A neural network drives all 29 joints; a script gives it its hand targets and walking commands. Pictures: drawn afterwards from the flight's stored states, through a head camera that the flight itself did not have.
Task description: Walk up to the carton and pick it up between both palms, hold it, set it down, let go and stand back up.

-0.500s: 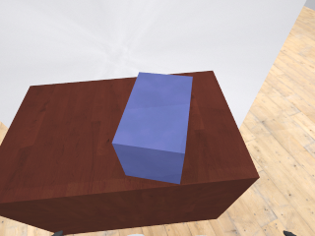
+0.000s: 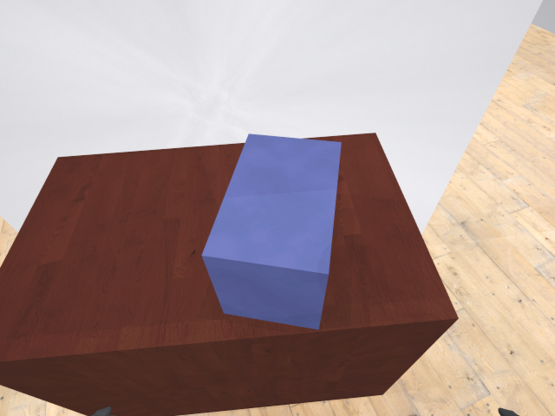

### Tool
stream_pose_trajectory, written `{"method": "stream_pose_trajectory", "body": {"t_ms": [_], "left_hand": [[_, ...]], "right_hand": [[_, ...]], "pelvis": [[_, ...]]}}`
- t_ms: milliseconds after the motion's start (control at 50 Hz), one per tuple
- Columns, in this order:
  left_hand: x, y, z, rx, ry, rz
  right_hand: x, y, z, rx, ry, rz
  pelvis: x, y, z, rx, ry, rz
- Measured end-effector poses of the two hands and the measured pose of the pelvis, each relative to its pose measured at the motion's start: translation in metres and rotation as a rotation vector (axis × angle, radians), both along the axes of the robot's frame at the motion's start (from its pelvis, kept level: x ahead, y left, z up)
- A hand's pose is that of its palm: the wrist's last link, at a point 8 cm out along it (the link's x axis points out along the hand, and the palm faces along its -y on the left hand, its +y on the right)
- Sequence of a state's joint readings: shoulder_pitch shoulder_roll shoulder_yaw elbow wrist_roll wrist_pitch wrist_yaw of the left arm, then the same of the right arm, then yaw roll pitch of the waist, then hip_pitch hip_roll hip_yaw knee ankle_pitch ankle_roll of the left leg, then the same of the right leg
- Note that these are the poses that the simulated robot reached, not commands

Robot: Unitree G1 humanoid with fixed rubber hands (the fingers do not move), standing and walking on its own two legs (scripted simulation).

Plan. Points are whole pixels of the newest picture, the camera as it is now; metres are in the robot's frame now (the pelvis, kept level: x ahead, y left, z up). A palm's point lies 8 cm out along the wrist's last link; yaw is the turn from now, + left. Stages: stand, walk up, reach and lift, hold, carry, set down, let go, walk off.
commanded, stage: walk up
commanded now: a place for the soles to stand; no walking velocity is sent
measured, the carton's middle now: (282, 228) +0.43 +0.03 -0.02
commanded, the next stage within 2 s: reach and lift in 0.52 s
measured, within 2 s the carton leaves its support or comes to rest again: neither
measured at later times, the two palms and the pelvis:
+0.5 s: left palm out of the picture +0.07 +0.31 -0.08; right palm out of the picture +0.09 -0.33 -0.09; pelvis +0.00 +0.00 +0.00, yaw +1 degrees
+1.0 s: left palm (116, 389) +0.17 +0.28 -0.07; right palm (496, 404) +0.16 -0.27 -0.07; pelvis +0.00 +0.00 +0.00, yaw +0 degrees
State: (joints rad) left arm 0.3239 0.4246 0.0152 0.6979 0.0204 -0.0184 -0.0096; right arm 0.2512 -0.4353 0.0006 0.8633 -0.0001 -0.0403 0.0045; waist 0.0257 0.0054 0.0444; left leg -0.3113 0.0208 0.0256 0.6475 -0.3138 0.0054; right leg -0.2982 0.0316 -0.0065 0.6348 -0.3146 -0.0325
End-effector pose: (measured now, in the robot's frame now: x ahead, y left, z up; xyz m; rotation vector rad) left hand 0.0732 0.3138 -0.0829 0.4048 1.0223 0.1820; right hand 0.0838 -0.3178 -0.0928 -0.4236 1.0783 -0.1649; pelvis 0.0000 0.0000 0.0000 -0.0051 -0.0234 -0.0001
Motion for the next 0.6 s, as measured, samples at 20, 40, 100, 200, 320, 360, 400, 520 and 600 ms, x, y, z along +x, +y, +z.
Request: {"method": "stream_pose_trajectory", "body": {"t_ms": [20,40,100,200,320,360,400,520,600], "left_hand": [[0.000,0.000,0.000,0.000,0.000,0.000],[0.000,0.000,0.000,-0.001,0.000,0.000],[-0.001,0.000,-0.001,-0.001,0.004,0.003],[-0.004,-0.002,-0.001,-0.001,0.016,0.015],[-0.005,-0.004,-0.001,-0.003,0.018,0.017],[-0.005,-0.004,-0.001,-0.004,0.019,0.017],[-0.004,-0.003,-0.001,-0.005,0.019,0.017],[-0.005,-0.003,-0.002,-0.006,0.021,0.017],[-0.004,0.000,-0.011,0.009,0.149,0.080]], "right_hand": [[0.000,0.000,0.000,0.000,0.000,0.000],[0.000,0.000,0.000,0.000,0.000,0.000],[-0.001,-0.001,0.000,-0.005,0.001,-0.002],[0.001,-0.007,0.002,-0.024,-0.002,0.003],[0.004,-0.014,0.005,-0.039,-0.002,0.010],[0.004,-0.015,0.005,-0.042,-0.003,0.011],[0.004,-0.015,0.005,-0.043,-0.004,0.011],[0.004,-0.015,0.006,-0.043,-0.006,0.012],[0.015,-0.010,0.000,-0.001,-0.084,-0.001]], "pelvis": [[0.000,0.000,0.000,0.000,0.000,0.000],[0.000,0.000,0.000,0.000,0.000,0.000],[0.000,0.000,0.000,0.000,0.000,0.001],[0.000,-0.002,0.000,0.000,-0.001,0.006],[0.000,-0.004,0.000,0.001,-0.001,0.010],[0.001,-0.004,0.000,0.000,-0.001,0.010],[0.001,-0.004,0.000,0.000,-0.001,0.010],[0.001,-0.004,0.000,0.000,-0.001,0.010],[-0.002,-0.005,-0.004,0.004,-0.002,0.005]]}}
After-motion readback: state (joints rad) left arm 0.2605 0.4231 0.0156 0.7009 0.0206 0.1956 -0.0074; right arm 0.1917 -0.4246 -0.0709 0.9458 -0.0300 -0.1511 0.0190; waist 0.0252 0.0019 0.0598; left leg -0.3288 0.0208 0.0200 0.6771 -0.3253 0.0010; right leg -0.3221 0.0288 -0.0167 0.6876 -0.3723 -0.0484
